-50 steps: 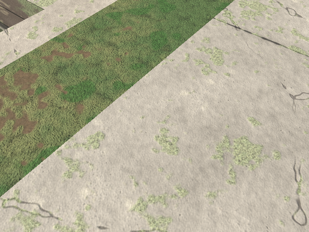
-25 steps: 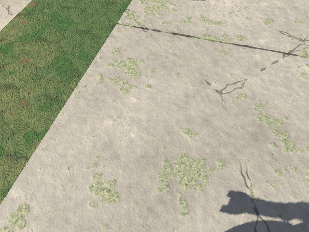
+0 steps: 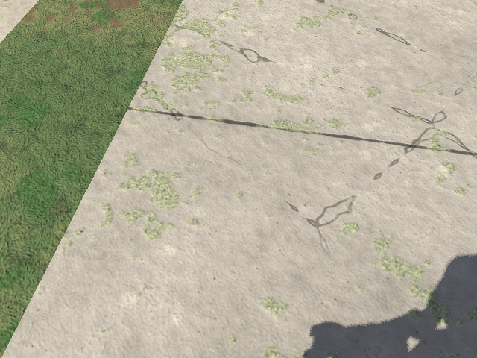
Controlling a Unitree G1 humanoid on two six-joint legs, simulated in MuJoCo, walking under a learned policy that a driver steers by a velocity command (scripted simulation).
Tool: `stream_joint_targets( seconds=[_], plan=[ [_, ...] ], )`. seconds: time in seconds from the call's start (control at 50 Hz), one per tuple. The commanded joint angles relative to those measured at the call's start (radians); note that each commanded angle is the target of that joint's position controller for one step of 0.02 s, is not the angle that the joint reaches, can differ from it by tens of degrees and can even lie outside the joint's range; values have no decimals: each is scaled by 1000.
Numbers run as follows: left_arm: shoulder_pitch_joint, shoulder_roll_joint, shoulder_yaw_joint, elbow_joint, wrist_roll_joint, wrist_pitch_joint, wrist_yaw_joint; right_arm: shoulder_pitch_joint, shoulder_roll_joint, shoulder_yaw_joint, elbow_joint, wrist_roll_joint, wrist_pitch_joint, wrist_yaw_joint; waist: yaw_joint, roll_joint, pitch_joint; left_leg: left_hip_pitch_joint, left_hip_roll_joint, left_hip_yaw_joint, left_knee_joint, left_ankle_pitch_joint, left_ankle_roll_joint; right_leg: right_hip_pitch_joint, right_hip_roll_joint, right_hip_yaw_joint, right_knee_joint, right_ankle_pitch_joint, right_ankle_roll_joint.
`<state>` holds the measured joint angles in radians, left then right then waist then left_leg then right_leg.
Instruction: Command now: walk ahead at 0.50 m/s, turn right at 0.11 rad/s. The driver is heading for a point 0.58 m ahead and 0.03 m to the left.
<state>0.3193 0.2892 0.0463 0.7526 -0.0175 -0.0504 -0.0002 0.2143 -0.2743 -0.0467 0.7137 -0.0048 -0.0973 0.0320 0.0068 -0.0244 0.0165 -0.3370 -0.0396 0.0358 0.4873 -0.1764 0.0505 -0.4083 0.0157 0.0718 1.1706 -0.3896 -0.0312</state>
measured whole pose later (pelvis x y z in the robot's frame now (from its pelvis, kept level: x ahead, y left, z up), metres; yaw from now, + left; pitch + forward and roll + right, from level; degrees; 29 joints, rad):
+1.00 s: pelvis +0.50 -0.02 -0.01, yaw +6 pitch +2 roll +0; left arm 0.24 0.29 0.03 0.89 -0.01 -0.03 0.00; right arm 0.11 -0.24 -0.02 0.72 -0.01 -0.04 0.03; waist 0.02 -0.01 0.05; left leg -0.45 -0.03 0.03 0.51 -0.09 0.05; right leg -0.34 -0.02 0.02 1.07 -0.58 0.04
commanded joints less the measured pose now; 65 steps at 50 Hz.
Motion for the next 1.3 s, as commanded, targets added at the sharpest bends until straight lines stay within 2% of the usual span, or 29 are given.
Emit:
stream_joint_targets(
  seconds=[0.02, 0.12, 0.26, 0.32, 0.36, 0.38, 0.4, 0.42, 0.44, 0.48, 0.5, 0.6, 0.7, 0.78, 0.82, 0.86, 0.88, 0.9, 0.92, 0.94, 0.98, 1.0, 1.04, 1.1, 1.18, 1.2, 1.22, 1.26, 1.3],
  plan=[
    [-33, 88, 28, -89, 5, -19, 0, 42, -102, -23, -38, -4, -9, -4, -10, 120, -28, 213, 263, -355, -294, 21, 178, -244, -113, 21, -43, 90, 11],
    [-141, 39, 8, -112, 17, -20, -2, 78, -153, -37, 0, 11, -8, -16, -29, 93, -7, 198, 243, -203, -342, 213, 183, -261, -128, -17, -311, 274, 46],
    [-340, 38, 2, -159, -1, -41, -34, 185, -184, -43, 63, 28, 20, -23, -97, 99, 36, 278, 260, -144, -310, 208, 142, -185, -74, -52, -612, 439, 28],
    [-330, 67, 13, -167, 0, -47, -45, 184, -202, -51, 79, 32, 37, -31, -63, 114, 28, 359, 297, -157, -243, 311, 117, -138, -57, -57, -666, 336, -12],
    [-145, 123, 45, -113, 9, -48, -37, 159, -196, -46, 77, 32, 46, -37, 42, 102, -88, 333, 239, -95, -20, 566, 77, 142, -11, -103, -715, 331, -60],
    [29, 183, 67, -76, 18, -45, -26, 155, -153, -26, 56, 15, 44, -40, 115, 54, -226, 179, 192, -55, 229, 437, 41, 425, -121, 7, -669, 362, -115],
    [121, 292, 91, -58, 29, -37, -21, 261, -46, 10, 22, 4, 25, -35, 82, -192, -362, -235, 25, -9, 624, -63, -36, 801, -373, 455, -708, 234, -276],
    [146, 214, 71, -51, 11, -34, -23, 237, -94, 2, 37, 18, 4, -31, 110, -214, -408, -378, 9, -141, 762, -407, -36, 820, -406, 664, -833, 99, -309],
    [78, 168, 52, -54, 6, -33, -22, 148, -165, -19, 13, 43, -8, -23, 103, -145, -242, -463, 67, -143, 807, -348, -26, 698, -370, 522, -854, 64, -259],
    [-44, 112, 33, -64, 13, -32, -24, 57, -153, -19, -5, 25, -8, -24, 49, -46, -84, -418, 143, -99, 707, -190, -29, 432, -286, 315, -907, 193, -214],
    [-81, 87, 25, -67, 22, -37, -26, 76, -144, -24, 3, 20, 4, -24, 13, -64, -59, -357, 172, -109, 666, -140, -35, 345, -259, 248, -942, 249, -201],
    [-87, 111, 39, -18, 33, -69, -17, 65, -92, -18, 5, 26, 48, -31, -16, -43, -3, -340, 175, -141, 553, 26, -75, 226, -246, 51, -1045, 388, -205],
    [-69, 126, 35, 22, 26, -61, 0, -78, -52, -6, -39, 11, 33, -13, 25, -13, 42, -286, 133, -83, 235, 276, -63, 237, -199, -118, -1034, 568, -151],
    [0, 152, 36, 75, 12, -32, 7, -152, -41, -1, -82, 4, 23, 13, 51, -27, 20, -231, 91, -37, 92, 268, -35, 356, -230, -124, -930, 754, -134],
    [-14, 172, 42, 87, 2, -15, 12, -118, -74, -12, -84, -1, 21, 20, 19, -52, -11, -190, 66, -33, 49, 181, -4, 423, -248, -104, -839, 843, -112],
    [-34, 167, 41, 93, -1, -3, 17, 40, -130, -39, -37, -13, 17, 12, -70, -25, -104, 35, 20, -2, -58, 304, 38, 421, -184, -134, -614, 917, -58],
    [0, 127, 25, 77, 26, -11, 18, 127, -204, -55, -24, -22, 20, -4, -86, 66, -224, 286, 153, -123, 19, 770, 85, 281, -125, -165, -402, 667, -7],
    [161, 16, -16, 92, 45, -21, -2, 129, -229, -46, -27, -40, 32, -15, -14, 289, -379, 649, 434, -453, 81, 1115, 305, -61, 13, -133, -36, -182, 68],
    [174, 77, -5, 137, 19, -18, -12, 158, -141, -26, -24, -20, 42, -12, -55, 202, -515, 646, 450, -537, 41, 978, 344, -71, 5, 40, 65, -336, 76],
    [66, 134, 12, 110, -10, -8, -14, 96, -124, -20, -31, -7, 49, -8, -68, 145, -393, 536, 392, -433, -8, 824, 296, -121, -38, 38, 75, -302, 76],
    [-44, 107, 11, 89, 2, 24, 11, -38, -82, -6, -33, -2, 55, -11, -26, 71, -184, 273, 319, -329, -98, 542, 222, -141, -91, 5, -51, -202, 86],
    [-32, 97, 12, 92, 8, 44, 21, -78, -86, -9, -30, -9, 58, -13, 10, 101, -147, 142, 290, -293, -144, 426, 199, -56, -108, 1, -141, -155, 91],
    [10, 59, 5, 115, 14, 64, 35, -122, -97, -17, -27, -26, 65, -17, 38, 148, -130, 14, 254, -238, -195, 319, 191, 72, -84, -38, -280, -109, 102],
    [13, 52, 4, 135, 22, 72, 41, -135, -91, -17, -10, -20, 69, -29, 34, 153, -168, -18, 242, -209, -220, 115, 175, 187, -79, -49, -444, 69, 88],
    [-27, 58, 7, 134, 54, 72, 33, -119, -44, 2, 36, -14, 80, -32, 41, 120, -71, -136, 161, -171, -226, -383, 44, 297, -85, -42, -669, 226, 30],
    [-50, 98, 12, 118, 52, 69, 38, -99, -42, 3, 45, -19, 81, -31, 17, 64, -16, -122, 118, -143, -175, -393, 1, 234, -143, 23, -752, 158, 3],
    [-92, 145, 25, 133, 35, 67, 41, -62, -38, -1, 47, -14, 84, -34, -39, -78, 19, -27, 58, -73, -137, -281, -30, 81, -137, 30, -781, -58, -24],
    [-128, 65, 7, 139, 41, 46, 38, -78, -52, -6, 64, -16, 87, -46, -33, -109, 28, 121, 54, -52, -60, -128, -38, -29, -119, 29, -847, -133, 5],
    [-135, 54, 3, 150, 34, 27, 34, -57, -56, -9, 87, -17, 92, -53, -32, -88, 25, 133, 63, -58, -55, -69, -24, 4, -105, 13, -828, -29, 27]
  ],
)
